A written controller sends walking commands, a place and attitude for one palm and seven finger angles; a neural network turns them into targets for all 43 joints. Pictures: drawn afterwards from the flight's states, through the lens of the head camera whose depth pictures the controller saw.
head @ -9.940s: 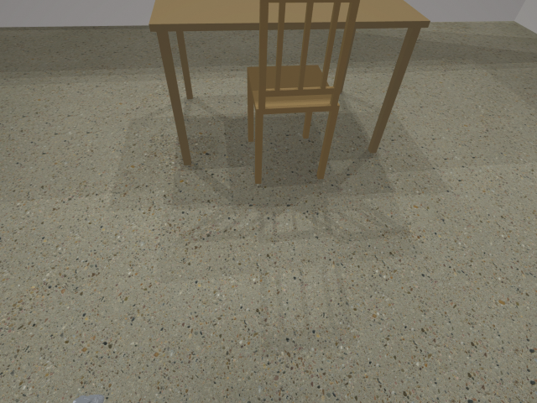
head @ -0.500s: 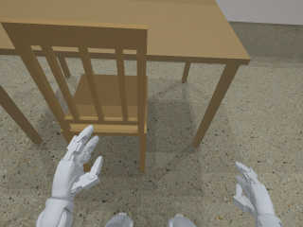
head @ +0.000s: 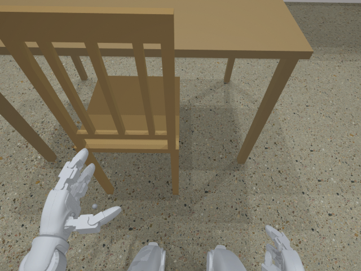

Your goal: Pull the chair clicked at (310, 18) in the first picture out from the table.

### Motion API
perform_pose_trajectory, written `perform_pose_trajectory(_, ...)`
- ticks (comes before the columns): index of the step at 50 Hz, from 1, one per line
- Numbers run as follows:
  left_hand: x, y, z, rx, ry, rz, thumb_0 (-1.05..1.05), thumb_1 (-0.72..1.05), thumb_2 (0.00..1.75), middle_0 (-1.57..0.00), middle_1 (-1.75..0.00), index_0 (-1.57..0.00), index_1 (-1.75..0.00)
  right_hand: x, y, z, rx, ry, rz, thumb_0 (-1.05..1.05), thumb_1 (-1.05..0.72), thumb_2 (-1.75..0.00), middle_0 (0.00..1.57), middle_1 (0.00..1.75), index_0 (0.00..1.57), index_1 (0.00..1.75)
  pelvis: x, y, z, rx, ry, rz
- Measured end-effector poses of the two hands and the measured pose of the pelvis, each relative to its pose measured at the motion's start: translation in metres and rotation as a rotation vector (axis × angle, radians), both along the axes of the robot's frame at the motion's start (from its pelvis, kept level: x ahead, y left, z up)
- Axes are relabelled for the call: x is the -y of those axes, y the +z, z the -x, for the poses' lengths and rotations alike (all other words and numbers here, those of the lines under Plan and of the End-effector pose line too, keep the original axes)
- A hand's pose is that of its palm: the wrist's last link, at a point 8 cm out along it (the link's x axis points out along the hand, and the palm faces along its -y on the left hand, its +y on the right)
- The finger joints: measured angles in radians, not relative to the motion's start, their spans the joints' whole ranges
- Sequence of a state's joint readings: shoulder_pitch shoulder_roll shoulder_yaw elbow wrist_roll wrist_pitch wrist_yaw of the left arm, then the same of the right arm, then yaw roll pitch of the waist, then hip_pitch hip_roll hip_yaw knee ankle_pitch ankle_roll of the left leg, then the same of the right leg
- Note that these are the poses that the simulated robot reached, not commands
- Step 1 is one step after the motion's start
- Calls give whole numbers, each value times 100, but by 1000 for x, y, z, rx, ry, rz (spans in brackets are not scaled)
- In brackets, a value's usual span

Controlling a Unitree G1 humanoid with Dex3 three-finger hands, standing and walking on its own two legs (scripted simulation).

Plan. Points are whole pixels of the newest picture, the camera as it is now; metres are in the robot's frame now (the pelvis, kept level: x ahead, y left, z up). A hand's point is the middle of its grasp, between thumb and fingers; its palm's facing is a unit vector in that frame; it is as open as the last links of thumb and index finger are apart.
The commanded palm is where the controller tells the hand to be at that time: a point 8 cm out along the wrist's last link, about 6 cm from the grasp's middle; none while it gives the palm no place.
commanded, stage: raise the hand toward the chair's back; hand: left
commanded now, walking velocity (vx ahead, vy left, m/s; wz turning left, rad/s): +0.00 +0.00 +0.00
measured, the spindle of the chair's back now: (109, 96) +0.54 +0.24 +0.04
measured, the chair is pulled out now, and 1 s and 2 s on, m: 0.00 0.00 0.00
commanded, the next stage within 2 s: aim the fingers beside a spindle in 1.24 s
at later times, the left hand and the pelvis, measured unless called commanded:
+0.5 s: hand (80, 199) +0.24 +0.21 +0.06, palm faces +0.04 -1.00 -0.04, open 16.6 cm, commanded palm +0.22 +0.27 +0.06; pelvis +0.01 +0.02 +0.01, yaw +1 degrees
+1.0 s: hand (73, 192) +0.25 +0.23 +0.06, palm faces +0.03 -1.00 -0.04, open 16.9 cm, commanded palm +0.23 +0.28 +0.07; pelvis +0.01 +0.02 +0.01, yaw +0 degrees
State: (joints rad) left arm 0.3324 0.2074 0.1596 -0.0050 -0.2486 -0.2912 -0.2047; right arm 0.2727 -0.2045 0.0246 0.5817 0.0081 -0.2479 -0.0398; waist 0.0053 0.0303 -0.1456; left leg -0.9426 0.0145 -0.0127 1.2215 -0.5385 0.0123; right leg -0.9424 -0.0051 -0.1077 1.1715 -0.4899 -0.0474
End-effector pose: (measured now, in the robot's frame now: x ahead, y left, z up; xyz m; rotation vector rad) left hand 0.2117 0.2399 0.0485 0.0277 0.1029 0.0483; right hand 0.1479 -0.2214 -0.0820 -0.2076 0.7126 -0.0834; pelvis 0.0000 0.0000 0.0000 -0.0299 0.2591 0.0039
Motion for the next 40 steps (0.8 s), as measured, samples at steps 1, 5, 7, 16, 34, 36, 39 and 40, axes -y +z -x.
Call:
perform_pose_trajectory(1,-2,2,0,9,5,-7,0,8,55,-12,-17,-12,-17,4,2,0,-1,-6,13,1,-90,-90,21,30,21,30,-1,1,-1,0,0,0)
perform_pose_trajectory(5,-4,3,2,31,-2,-19,0,-2,51,-11,-16,-11,-16,17,9,-6,14,-16,60,1,-90,-90,21,30,20,30,-5,1,-4,-5,2,1)
perform_pose_trajectory(7,-5,1,2,30,-11,-17,0,-6,49,-10,-15,-10,-15,20,13,-13,30,-15,77,1,-90,-90,20,30,20,30,-6,1,-5,-8,3,2)
perform_pose_trajectory(16,-17,4,-4,43,-1,-12,-1,-28,40,-8,-12,-8,-12,3,28,-47,103,26,71,1,-91,-90,20,30,20,30,-11,3,-10,-7,9,12)
perform_pose_trajectory(34,-39,13,-15,40,-12,-9,-1,-49,31,-6,-8,-6,-8,-23,26,-43,60,65,32,1,-90,-90,21,30,21,30,-18,10,-13,3,15,23)
perform_pose_trajectory(36,-41,14,-17,41,-14,-11,-2,-49,31,-6,-8,-6,-8,-19,26,-39,50,57,40,1,-90,-90,21,30,21,30,-19,11,-13,4,14,24)
perform_pose_trajectory(39,-43,16,-20,45,-16,-14,-2,-50,31,-6,-8,-6,-8,-15,27,-33,39,43,51,1,-90,-90,21,30,21,30,-20,12,-13,7,13,24)
perform_pose_trajectory(40,-44,17,-20,46,-16,-14,-2,-50,30,-6,-8,-6,-8,-13,27,-31,36,38,54,1,-90,-90,21,30,21,30,-20,13,-13,7,12,24)
